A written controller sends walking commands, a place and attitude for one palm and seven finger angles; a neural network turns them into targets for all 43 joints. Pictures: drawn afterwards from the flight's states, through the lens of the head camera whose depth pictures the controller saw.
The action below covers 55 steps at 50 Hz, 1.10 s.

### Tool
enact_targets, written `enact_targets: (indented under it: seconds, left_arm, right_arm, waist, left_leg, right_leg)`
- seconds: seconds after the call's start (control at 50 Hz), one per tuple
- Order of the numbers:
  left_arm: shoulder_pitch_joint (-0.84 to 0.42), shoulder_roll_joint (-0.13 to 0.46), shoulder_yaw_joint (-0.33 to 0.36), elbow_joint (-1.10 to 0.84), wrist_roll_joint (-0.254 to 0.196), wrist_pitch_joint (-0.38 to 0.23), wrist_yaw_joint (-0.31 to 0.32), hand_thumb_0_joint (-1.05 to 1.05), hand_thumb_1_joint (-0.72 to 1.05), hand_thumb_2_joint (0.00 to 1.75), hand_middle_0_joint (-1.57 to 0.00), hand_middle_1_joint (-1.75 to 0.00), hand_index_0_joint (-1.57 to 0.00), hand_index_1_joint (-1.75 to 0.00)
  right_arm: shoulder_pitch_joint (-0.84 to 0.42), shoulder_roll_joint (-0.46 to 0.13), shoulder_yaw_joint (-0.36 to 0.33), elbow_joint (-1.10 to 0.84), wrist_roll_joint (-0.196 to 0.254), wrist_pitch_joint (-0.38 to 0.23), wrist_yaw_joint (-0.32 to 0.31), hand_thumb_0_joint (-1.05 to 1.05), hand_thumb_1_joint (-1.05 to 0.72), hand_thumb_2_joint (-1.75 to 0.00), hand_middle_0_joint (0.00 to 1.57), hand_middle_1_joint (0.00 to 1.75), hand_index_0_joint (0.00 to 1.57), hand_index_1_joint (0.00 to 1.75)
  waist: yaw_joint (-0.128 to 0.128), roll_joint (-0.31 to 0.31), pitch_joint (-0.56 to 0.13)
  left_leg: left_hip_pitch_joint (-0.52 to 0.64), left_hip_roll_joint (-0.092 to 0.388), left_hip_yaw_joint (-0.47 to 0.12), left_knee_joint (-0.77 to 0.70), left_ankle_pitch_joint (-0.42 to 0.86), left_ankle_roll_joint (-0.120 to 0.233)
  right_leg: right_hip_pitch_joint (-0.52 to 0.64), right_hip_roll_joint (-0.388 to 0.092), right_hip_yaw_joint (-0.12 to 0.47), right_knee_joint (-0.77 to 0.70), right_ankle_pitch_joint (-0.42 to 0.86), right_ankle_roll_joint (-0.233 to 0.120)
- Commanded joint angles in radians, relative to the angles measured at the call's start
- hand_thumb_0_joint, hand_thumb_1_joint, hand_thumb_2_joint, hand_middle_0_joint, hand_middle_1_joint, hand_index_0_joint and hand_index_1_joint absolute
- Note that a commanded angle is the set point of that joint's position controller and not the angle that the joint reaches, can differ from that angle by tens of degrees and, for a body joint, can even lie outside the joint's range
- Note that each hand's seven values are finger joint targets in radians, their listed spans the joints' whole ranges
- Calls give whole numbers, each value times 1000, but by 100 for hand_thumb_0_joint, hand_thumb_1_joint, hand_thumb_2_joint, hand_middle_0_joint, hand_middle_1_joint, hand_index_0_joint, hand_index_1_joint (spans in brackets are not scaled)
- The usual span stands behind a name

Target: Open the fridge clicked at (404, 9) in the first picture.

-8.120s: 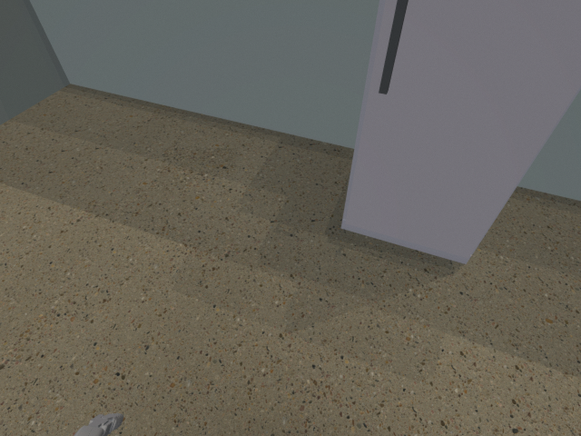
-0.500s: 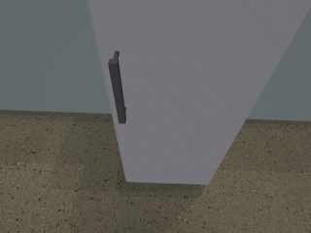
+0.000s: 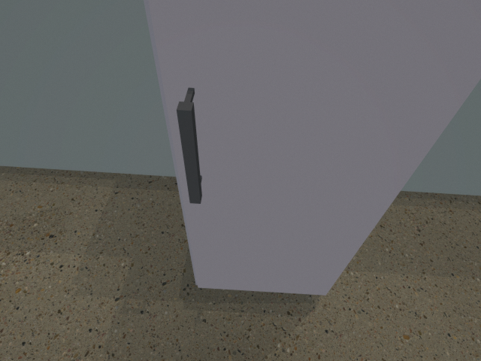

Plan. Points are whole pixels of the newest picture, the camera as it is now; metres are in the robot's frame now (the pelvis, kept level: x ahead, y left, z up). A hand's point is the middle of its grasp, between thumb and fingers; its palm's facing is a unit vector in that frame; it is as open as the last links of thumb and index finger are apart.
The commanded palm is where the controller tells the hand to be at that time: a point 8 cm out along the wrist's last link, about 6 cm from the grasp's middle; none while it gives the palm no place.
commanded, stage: come to a stop and stand still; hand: left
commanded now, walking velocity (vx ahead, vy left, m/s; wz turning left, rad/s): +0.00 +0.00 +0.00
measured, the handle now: (193, 151) +0.46 +0.13 +0.09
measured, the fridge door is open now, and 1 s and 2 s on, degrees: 0 0 0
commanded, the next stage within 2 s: look again from close up in 0.38 s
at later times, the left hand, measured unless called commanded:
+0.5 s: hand out of the picture +0.05 +0.18 -0.18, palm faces +0.00 -0.98 -0.19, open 7.4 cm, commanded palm none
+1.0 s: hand out of the picture +0.02 +0.16 -0.18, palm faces +0.02 -0.99 -0.17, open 7.4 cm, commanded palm none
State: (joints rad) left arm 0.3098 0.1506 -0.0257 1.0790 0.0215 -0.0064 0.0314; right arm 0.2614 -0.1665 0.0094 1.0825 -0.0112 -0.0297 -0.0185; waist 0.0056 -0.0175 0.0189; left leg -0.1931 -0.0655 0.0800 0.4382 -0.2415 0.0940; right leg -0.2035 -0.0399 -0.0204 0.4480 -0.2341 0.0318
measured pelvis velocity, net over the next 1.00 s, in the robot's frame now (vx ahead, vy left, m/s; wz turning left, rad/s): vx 0.02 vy -0.01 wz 0.01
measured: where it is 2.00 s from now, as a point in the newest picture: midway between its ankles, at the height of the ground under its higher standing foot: outside the picture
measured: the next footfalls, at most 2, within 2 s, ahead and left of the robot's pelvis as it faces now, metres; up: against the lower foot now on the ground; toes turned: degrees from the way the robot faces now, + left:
none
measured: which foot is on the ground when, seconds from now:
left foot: down 0.00-1.00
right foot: down 0.00-1.00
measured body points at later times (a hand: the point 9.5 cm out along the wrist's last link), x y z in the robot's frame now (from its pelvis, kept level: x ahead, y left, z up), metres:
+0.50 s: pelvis +0.02 +0.00 +0.00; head +0.04 +0.01 +0.45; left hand +0.05 +0.23 -0.16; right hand +0.04 -0.23 -0.15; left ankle +0.00 +0.05 -0.74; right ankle +0.00 -0.14 -0.74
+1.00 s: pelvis +0.02 -0.01 +0.00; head +0.03 +0.01 +0.45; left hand +0.02 +0.21 -0.16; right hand +0.03 -0.23 -0.15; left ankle +0.00 +0.05 -0.74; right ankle +0.00 -0.14 -0.74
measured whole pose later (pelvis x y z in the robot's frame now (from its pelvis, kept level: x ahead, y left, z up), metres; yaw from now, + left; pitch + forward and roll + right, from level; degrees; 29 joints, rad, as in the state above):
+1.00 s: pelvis +0.02 -0.01 +0.00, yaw +1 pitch -2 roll +0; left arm 0.28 0.16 -0.01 1.10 0.02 0.00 0.03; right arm 0.26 -0.15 0.01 1.14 -0.01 -0.04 -0.03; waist 0.01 -0.02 0.04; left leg -0.12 -0.07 0.07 0.40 -0.26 0.08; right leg -0.14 -0.04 -0.03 0.43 -0.26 0.02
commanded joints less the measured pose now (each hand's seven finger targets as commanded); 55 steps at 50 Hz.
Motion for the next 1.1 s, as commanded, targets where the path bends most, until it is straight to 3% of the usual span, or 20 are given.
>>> enact_targets:
  seconds: [0.0, 0.18, 0.28, 0.34, 0.68, 0.94, 1.08]
  left_arm:
    - [45, 106, 23, -26, -6, -14, 14, 0, 90, 90, -20, -30, -20, -30]
    - [18, 118, 29, -26, -6, -10, 15, 0, 90, 90, -20, -30, -20, -30]
    - [5, 120, 31, -28, -7, -5, 14, 0, 90, 90, -20, -30, -20, -30]
    - [3, 121, 31, -29, -8, -4, 12, 0, 90, 90, -20, -30, -20, -30]
    - [12, 119, 34, -17, -8, -7, 13, 0, 90, 90, -20, -30, -20, -30]
    - [27, 108, 31, -5, -8, -6, 10, 0, 90, 90, -20, -30, -20, -30]
    - [33, 110, 32, -3, -7, -9, 12, 0, 90, 90, -20, -30, -20, -30]
  right_arm:
    - [48, -107, -16, -24, 4, -15, -12, 0, -90, -90, 20, 30, 20, 30]
    - [40, -116, -17, -12, 3, -18, -20, 0, -90, -90, 20, 30, 20, 30]
    - [39, -117, -16, -6, 2, -16, -21, 0, -90, -90, 20, 30, 20, 30]
    - [35, -117, -16, -3, 2, -14, -19, 0, -90, -90, 20, 30, 20, 30]
    - [50, -110, -17, 20, 4, -17, -23, 0, -90, -90, 20, 30, 20, 30]
    - [49, -102, -15, 26, 4, -15, -21, 0, -90, -90, 20, 30, 20, 30]
    - [54, -103, -16, 28, 5, -18, -24, 0, -90, -90, 20, 30, 20, 30]
  waist:
    - [-2, 27, 25]
    - [0, 20, 5]
    - [1, 21, 15]
    - [2, 11, 25]
    - [1, 11, 21]
    - [2, 16, 53]
    - [3, 13, 43]
  left_leg:
    - [-12, 173, -159, -110, 199, -31]
    - [39, 177, -152, -85, 369, -32]
    - [38, 177, -155, -95, 357, -34]
    - [28, 176, -159, -107, 287, -34]
    - [39, 172, -156, -108, 292, -32]
    - [21, 172, -165, -136, 185, -33]
    - [32, 172, -162, -124, 246, -32]
  right_leg:
    - [14, -64, 66, -40, 104, -54]
    - [50, -65, 50, -23, 170, -52]
    - [55, -66, 45, -25, 154, -52]
    - [52, -69, 50, -38, 123, -53]
    - [67, -72, 52, -44, 148, -59]
    - [47, -70, 55, -69, 85, -56]
    - [57, -74, 54, -68, 123, -59]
